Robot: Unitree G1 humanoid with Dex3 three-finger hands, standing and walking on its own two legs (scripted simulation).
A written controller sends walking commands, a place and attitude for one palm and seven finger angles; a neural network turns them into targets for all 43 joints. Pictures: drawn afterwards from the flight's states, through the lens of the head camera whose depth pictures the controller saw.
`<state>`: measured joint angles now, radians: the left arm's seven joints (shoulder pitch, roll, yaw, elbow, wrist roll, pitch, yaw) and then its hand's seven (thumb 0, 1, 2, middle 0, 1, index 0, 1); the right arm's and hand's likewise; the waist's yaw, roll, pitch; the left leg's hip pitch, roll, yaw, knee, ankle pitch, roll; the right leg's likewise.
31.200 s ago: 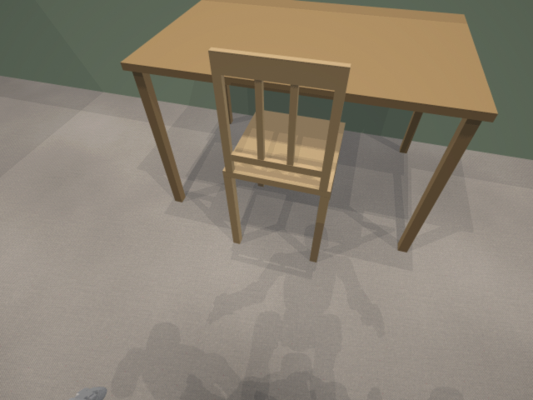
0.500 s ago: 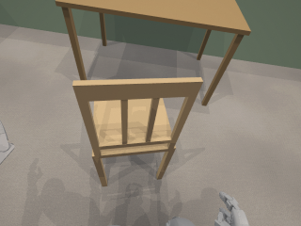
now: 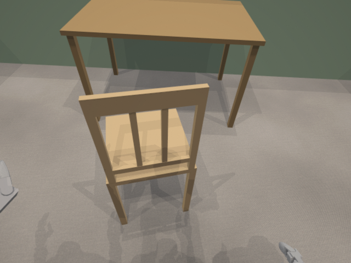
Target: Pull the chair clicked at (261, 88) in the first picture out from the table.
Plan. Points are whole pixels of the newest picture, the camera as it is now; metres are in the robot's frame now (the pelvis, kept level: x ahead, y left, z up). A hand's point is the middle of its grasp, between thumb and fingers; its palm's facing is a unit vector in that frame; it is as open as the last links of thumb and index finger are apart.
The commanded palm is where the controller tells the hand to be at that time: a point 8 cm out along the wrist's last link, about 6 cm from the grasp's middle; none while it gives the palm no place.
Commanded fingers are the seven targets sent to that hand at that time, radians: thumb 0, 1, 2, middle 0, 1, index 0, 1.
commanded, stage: stop stepping back and stand still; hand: left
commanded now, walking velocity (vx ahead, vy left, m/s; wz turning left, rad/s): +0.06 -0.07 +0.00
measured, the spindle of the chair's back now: (136, 141) +0.52 +0.15 -0.09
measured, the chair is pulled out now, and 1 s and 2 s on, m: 0.62 0.62 0.62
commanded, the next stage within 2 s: let the arm hang, fingers relaxed in 0.30 s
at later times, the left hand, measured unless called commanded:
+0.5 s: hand (55, 213) +0.21 +0.26 +0.04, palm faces +0.26 -0.85 -0.45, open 7.4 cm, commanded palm none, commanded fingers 0.00 0.90 0.90 -0.20 -0.30 -0.20 -0.30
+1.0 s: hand out of the picture -0.06 +0.18 -0.17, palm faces +0.07 -0.97 -0.25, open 7.3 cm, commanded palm none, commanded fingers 0.00 0.90 0.90 -0.20 -0.30 -0.20 -0.30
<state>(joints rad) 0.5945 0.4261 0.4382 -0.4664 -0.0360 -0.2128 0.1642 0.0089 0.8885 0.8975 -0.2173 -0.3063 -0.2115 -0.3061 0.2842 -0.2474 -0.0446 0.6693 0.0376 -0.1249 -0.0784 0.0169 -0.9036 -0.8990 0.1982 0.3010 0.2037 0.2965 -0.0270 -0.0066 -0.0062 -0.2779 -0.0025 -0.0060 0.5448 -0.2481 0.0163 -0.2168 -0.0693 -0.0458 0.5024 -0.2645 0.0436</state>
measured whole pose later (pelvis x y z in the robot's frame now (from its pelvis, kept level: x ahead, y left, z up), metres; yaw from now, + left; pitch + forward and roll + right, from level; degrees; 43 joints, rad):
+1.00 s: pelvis -0.01 -0.02 +0.00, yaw +2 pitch -1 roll -1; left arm 0.37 0.21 0.01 1.07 0.01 0.04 0.03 -0.01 0.93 0.90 -0.20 -0.30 -0.19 -0.30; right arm 0.37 -0.15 -0.01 1.04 -0.01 0.02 -0.02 0.01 -0.91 -0.90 0.20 0.30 0.20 0.30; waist 0.01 0.02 0.06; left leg -0.28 0.01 -0.06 0.51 -0.21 -0.01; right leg -0.20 -0.05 -0.10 0.47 -0.24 0.02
